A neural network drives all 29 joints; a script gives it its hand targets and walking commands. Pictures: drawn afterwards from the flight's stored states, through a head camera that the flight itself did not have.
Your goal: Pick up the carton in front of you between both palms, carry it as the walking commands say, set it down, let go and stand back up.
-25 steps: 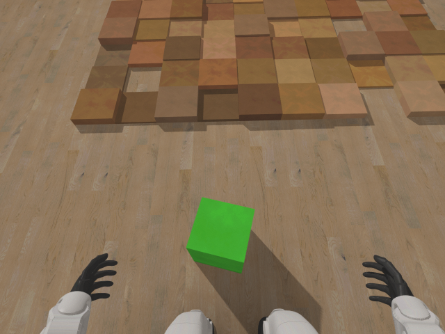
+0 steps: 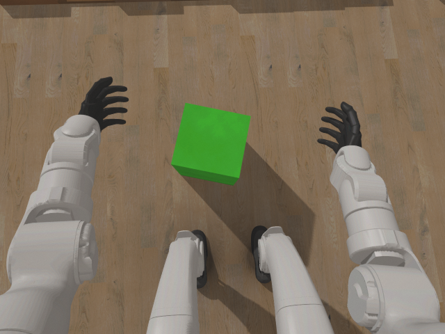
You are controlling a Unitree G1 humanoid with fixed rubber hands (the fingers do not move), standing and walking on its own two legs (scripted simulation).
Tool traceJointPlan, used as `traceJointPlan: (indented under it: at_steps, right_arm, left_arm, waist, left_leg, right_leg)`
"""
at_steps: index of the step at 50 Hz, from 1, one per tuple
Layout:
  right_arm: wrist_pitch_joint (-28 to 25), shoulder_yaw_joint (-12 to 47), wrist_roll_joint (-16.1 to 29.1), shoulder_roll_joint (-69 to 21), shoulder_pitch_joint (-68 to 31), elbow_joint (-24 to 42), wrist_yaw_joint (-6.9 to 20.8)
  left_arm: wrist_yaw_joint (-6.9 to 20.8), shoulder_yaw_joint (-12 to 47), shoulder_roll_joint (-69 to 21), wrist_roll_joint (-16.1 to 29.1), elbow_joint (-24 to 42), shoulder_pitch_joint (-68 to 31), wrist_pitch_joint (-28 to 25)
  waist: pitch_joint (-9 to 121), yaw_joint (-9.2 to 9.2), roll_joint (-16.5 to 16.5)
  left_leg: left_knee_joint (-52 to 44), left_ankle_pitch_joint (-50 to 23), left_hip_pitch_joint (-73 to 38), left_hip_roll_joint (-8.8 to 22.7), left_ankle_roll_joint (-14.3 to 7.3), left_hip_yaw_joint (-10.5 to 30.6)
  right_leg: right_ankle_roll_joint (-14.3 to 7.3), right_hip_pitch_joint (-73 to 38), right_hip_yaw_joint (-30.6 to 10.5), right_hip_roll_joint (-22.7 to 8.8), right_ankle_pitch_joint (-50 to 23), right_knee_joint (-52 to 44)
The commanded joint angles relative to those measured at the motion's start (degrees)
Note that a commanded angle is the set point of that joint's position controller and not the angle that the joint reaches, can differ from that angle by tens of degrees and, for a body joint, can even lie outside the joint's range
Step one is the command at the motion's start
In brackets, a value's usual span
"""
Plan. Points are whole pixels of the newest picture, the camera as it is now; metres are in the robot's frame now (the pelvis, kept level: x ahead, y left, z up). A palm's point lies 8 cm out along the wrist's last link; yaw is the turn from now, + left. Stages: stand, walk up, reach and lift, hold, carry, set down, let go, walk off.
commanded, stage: reach and lift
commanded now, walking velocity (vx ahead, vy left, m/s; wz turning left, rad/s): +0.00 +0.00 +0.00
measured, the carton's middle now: (211, 148) +0.51 +0.02 -0.55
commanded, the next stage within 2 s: none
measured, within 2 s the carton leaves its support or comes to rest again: neither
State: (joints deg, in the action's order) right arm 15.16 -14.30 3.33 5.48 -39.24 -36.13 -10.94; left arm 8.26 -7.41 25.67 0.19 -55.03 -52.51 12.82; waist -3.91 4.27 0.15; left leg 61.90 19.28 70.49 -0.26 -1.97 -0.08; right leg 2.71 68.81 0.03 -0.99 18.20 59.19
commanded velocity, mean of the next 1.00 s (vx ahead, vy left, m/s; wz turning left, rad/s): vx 0.00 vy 0.00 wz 0.00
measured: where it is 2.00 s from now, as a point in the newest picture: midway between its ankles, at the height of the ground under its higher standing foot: (231, 266)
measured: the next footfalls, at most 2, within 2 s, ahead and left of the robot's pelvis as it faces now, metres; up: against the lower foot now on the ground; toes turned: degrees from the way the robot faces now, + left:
none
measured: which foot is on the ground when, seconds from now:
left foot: down 0.00-1.00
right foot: down 0.00-1.00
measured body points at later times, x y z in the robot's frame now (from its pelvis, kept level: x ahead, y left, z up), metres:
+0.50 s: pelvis +0.01 +0.01 -0.05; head +0.35 +0.04 +0.25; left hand +0.57 +0.20 -0.20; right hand +0.49 -0.17 -0.19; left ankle +0.08 +0.10 -0.64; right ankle +0.08 -0.15 -0.64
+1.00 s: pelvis -0.05 -0.02 -0.26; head +0.33 +0.02 -0.01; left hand +0.55 +0.20 -0.43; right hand +0.48 -0.18 -0.43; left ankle +0.08 +0.10 -0.64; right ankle +0.08 -0.15 -0.64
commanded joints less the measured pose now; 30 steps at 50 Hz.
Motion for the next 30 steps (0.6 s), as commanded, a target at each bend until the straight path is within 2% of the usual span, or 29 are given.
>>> traceJointPlan:
  at_steps: [1, 5, 9, 11, 15, 20, 23, 27, 30]
  right_arm:
    - [0.0, -3.5, -0.8, 4.5, -17.9, 4.9, -1.2]
    - [0.6, -7.1, -2.6, 2.7, -26.6, 3.6, -1.5]
    - [0.4, -10.8, -5.2, 0.3, -32.4, 3.1, -1.1]
    - [-0.2, -12.4, -6.7, -0.6, -33.4, 3.6, -0.8]
    - [-2.2, -14.5, -8.8, -2.1, -31.9, 4.6, 0.1]
    - [-6.1, -16.4, -11.0, -4.3, -27.4, 3.8, 1.7]
    - [-8.5, -16.7, -11.6, -4.7, -25.2, 2.5, 2.4]
    - [-10.5, -15.3, -10.3, -4.1, -24.5, 1.0, 2.5]
    - [-11.3, -12.7, -7.7, -3.2, -25.9, 0.1, 1.8]
  left_arm:
    - [0.5, -1.1, 9.9, -0.3, 1.6, -24.1, -0.3]
    - [1.2, -1.4, 10.6, -1.5, -3.0, -34.3, 0.4]
    - [1.8, -2.6, 10.5, -3.9, -5.8, -41.5, -0.1]
    - [1.8, -3.5, 10.2, -5.5, -5.8, -43.3, -0.5]
    - [1.2, -5.0, 8.2, -7.8, -4.5, -44.0, -1.8]
    - [0.0, -7.3, 3.2, -9.5, -3.5, -39.3, -4.2]
    - [-1.0, -8.6, 1.3, -10.1, -3.6, -35.4, -5.5]
    - [-2.7, -8.6, 1.4, -8.9, -3.5, -32.8, -6.9]
    - [-3.8, -6.3, 3.0, -6.1, -2.6, -34.8, -7.9]
  waist:
    - [45.0, 1.31, -6.4]
    - [47.5, 2.33, -7.5]
    - [49.7, 2.92, -8.4]
    - [52.8, 3.27, -9.2]
    - [58.5, 3.28, -11.1]
    - [59.6, 2.22, -12.2]
    - [59.7, 1.19, -11.1]
    - [59.2, -0.46, -8.3]
    - [60.9, -0.99, -7.9]
  left_leg:
    - [-8.1, -1.8, -26.1, -1.4, 1.9, 3.2]
    - [-8.0, 3.1, -24.3, -1.6, 2.1, 4.1]
    - [-7.1, 1.3, -22.7, -2.1, 2.0, 3.9]
    - [-6.3, -3.1, -24.0, -2.3, 1.9, 3.7]
    - [-2.9, -18.7, -29.4, -2.5, 1.8, 3.9]
    - [3.4, -36.3, -30.2, -1.6, 1.7, 5.4]
    - [8.5, -42.0, -26.3, -1.1, 1.5, 6.6]
    - [14.8, -38.9, -15.8, -1.4, 1.6, 6.6]
    - [20.4, -35.1, -8.8, -1.7, 1.8, 5.8]
  right_leg:
    - [1.4, -10.6, 3.5, 3.6, -0.5, -3.9]
    - [1.8, -7.5, 4.5, 3.8, 0.9, -2.2]
    - [2.2, -5.2, 5.2, 4.3, -0.9, -0.9]
    - [2.3, -4.5, 5.6, 4.8, -3.3, -0.7]
    - [2.1, 0.1, 6.3, 5.9, -8.8, 0.1]
    - [2.4, 12.0, 6.4, 6.4, -14.7, 3.9]
    - [2.8, 20.1, 5.9, 6.3, -16.2, 8.2]
    - [3.6, 26.3, 5.6, 6.5, -14.9, 15.0]
    - [4.1, 27.9, 5.4, 6.7, -14.1, 20.9]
